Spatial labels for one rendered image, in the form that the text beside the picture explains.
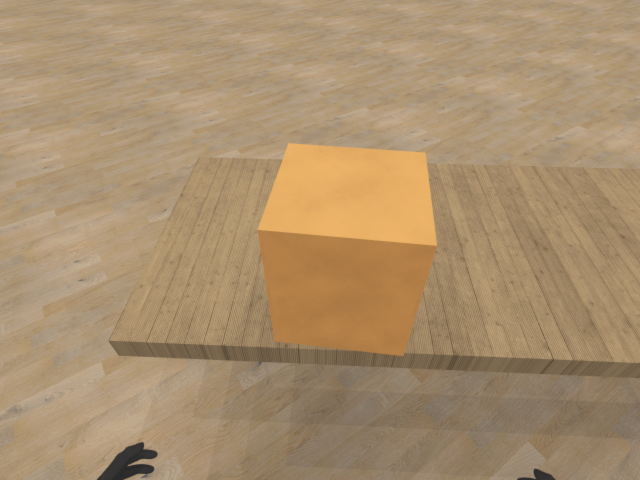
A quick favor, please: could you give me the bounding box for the robot left hand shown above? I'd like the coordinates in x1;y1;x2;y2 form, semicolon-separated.
97;442;158;480

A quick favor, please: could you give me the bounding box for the table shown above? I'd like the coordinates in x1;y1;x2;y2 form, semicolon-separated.
108;157;640;378

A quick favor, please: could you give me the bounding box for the carton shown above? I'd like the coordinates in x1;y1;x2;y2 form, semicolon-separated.
258;143;437;356

